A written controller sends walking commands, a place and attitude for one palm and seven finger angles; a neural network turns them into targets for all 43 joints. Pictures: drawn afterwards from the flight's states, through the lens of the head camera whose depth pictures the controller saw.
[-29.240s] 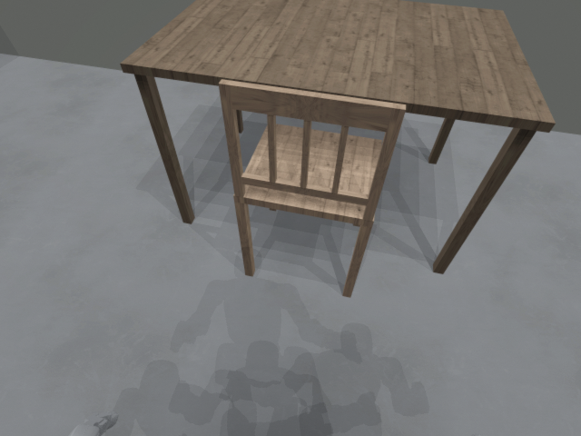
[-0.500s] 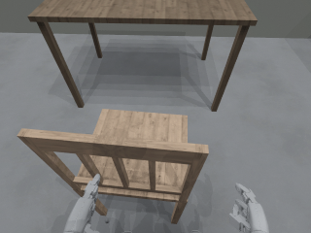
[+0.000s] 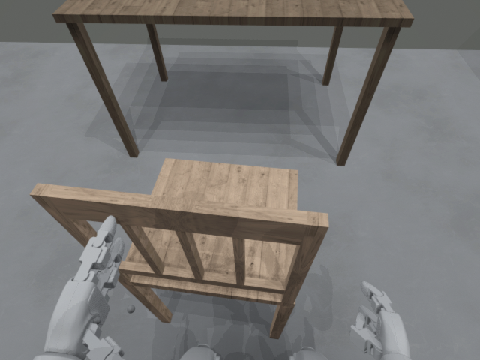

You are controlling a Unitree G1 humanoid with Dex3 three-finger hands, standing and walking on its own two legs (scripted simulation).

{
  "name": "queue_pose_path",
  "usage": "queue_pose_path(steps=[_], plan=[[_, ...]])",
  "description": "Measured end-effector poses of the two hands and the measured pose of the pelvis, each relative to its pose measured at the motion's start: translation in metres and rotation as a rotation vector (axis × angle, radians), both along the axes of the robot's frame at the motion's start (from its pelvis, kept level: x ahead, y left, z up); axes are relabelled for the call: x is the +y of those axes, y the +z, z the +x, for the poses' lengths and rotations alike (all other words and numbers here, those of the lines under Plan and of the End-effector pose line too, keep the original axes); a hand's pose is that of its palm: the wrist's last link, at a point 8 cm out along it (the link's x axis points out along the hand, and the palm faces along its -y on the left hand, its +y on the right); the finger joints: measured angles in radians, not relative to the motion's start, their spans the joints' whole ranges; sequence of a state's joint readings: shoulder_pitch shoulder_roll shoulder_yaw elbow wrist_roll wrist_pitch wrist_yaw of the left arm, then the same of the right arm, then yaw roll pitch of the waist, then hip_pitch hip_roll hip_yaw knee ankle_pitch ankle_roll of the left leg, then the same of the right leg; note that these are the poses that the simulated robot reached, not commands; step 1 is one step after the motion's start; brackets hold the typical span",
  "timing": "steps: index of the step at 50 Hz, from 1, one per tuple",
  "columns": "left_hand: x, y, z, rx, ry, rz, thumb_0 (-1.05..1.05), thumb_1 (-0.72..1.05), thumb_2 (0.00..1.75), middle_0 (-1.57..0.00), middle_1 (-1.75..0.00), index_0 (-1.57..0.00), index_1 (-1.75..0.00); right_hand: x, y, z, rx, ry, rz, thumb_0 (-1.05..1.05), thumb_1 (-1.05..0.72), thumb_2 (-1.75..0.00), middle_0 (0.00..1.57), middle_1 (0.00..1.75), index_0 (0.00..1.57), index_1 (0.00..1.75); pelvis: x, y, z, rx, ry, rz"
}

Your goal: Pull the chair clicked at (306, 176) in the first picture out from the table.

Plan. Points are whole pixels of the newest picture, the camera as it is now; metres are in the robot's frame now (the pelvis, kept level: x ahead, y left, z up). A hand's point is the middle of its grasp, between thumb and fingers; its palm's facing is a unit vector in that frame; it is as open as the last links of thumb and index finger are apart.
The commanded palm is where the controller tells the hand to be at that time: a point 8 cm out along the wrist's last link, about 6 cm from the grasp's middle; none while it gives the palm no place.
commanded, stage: draw the hand back to the body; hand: left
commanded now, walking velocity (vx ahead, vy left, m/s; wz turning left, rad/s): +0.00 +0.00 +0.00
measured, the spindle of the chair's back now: (192, 254) +0.31 +0.12 -0.04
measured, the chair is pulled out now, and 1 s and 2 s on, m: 0.62 0.62 0.62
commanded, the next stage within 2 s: step back with the hand held close in 1.16 s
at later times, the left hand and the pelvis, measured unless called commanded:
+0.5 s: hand (29, 255) +0.21 +0.25 +0.18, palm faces +0.38 -0.82 -0.43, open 13.4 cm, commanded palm +0.16 +0.28 +0.20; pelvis +0.03 +0.01 +0.06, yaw +0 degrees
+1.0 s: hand out of the picture +0.24 +0.27 +0.22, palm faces +0.47 -0.76 -0.45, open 7.7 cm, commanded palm +0.18 +0.30 +0.25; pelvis +0.04 +0.00 +0.07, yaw -1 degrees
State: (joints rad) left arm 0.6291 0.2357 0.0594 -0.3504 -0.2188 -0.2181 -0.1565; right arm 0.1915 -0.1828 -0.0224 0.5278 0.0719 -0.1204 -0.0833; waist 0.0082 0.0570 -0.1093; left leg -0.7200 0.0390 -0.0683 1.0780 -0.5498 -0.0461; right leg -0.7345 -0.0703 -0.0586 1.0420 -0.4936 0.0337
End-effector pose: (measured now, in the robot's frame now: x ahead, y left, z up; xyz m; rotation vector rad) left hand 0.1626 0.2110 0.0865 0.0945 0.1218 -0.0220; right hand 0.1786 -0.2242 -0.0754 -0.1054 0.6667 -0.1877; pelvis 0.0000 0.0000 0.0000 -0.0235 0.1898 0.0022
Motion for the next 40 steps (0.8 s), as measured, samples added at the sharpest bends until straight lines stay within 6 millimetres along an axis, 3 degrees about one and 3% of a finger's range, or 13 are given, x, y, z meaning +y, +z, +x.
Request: queue_pose_path(steps=[5,8,16,21,30,40], plan=[[0.019,0.032,0.000,-0.066,0.070,0.022,-0.01,-0.51,0.21,-0.01,-0.01,-0.01,-0.01,-0.002,0.014,0.004,-0.025,-0.014,-0.010,0.02,-0.90,-0.90,0.20,0.30,0.20,0.30,-0.001,0.012,0.007,-0.024,0.007,-0.003],[0.031,0.048,0.003,-0.057,0.158,0.170,-0.01,-0.46,0.24,-0.02,-0.02,-0.01,-0.02,-0.002,0.023,0.007,-0.014,0.001,-0.034,0.02,-0.90,-0.90,0.20,0.30,0.20,0.30,0.000,0.021,0.012,-0.054,0.005,-0.004],[0.047,0.061,-0.002,0.040,0.310,0.289,-0.01,-0.22,0.35,-0.04,-0.07,-0.05,-0.07,0.003,0.044,0.016,-0.003,0.025,-0.053,0.02,-0.90,-0.90,0.20,0.30,0.20,0.30,0.004,0.043,0.022,-0.136,0.002,-0.002],[0.061,0.086,0.001,-0.016,0.364,0.347,-0.01,-0.05,0.44,-0.07,-0.10,-0.07,-0.10,0.010,0.053,0.024,-0.011,0.066,-0.059,0.02,-0.90,-0.90,0.20,0.30,0.20,0.30,0.005,0.052,0.026,-0.175,0.007,0.001],[0.078,0.130,0.014,-0.156,0.429,0.409,0.00,0.27,0.59,-0.12,-0.17,-0.12,-0.17,0.021,0.059,0.039,-0.019,0.103,-0.026,0.02,-0.90,-0.90,0.20,0.30,0.21,0.30,0.007,0.062,0.034,-0.210,-0.005,0.007],[0.090,0.168,0.023,-0.265,0.476,0.477,0.01,0.62,0.77,-0.17,-0.25,-0.17,-0.25,0.013,0.058,0.040,0.018,0.108,-0.033,0.01,-0.90,-0.90,0.20,0.30,0.21,0.30,0.004,0.068,0.040,-0.226,-0.010,0.008]])
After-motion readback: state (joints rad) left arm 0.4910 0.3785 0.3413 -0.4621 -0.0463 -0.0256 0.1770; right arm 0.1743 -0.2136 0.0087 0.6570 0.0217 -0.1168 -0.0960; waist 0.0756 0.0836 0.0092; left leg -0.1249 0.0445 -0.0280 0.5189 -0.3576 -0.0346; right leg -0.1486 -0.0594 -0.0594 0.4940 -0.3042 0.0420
